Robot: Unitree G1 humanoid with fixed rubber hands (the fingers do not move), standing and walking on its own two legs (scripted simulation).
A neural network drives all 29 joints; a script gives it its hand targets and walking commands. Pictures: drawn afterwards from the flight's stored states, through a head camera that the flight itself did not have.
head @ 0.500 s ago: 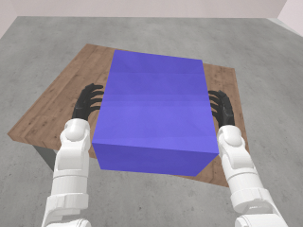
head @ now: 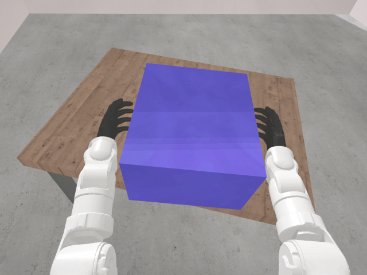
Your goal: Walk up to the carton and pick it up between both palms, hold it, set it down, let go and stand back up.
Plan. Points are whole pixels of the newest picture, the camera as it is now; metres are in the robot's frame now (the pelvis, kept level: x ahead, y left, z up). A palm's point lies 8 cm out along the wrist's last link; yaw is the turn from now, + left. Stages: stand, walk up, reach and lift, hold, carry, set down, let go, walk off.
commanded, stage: set down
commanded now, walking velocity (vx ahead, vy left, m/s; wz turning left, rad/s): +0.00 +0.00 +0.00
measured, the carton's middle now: (191, 133) +0.44 -0.01 +0.04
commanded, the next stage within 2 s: none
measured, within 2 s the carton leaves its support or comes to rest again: rests again in 1.60 s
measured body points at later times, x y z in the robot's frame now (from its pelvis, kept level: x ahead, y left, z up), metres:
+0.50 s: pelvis +0.00 +0.00 +0.00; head +0.04 +0.01 +0.45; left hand +0.41 +0.19 +0.08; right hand +0.41 -0.18 +0.08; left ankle +0.00 +0.13 -0.75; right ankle -0.03 -0.10 -0.75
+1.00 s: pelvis +0.00 +0.00 +0.00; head +0.07 +0.00 +0.44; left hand +0.43 +0.19 +0.05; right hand +0.43 -0.18 +0.06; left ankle +0.00 +0.13 -0.75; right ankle -0.03 -0.10 -0.75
